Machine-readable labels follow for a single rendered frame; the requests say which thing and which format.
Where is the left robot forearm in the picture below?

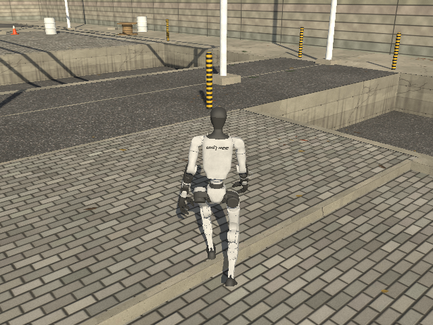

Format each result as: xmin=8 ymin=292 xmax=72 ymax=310
xmin=180 ymin=163 xmax=193 ymax=198

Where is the robot head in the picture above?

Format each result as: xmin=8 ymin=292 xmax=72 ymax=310
xmin=206 ymin=107 xmax=229 ymax=139

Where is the robot right upper arm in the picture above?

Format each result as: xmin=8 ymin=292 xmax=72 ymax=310
xmin=232 ymin=137 xmax=246 ymax=173

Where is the robot left foot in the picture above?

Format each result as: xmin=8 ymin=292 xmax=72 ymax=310
xmin=206 ymin=244 xmax=216 ymax=260

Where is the left robot hand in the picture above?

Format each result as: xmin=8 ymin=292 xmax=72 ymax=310
xmin=178 ymin=196 xmax=194 ymax=215

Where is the right robot hand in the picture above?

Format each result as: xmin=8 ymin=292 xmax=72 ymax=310
xmin=232 ymin=181 xmax=248 ymax=194

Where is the robot left upper arm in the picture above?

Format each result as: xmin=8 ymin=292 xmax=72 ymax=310
xmin=187 ymin=135 xmax=204 ymax=174

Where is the right robot forearm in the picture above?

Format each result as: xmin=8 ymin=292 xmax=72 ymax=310
xmin=239 ymin=164 xmax=248 ymax=185

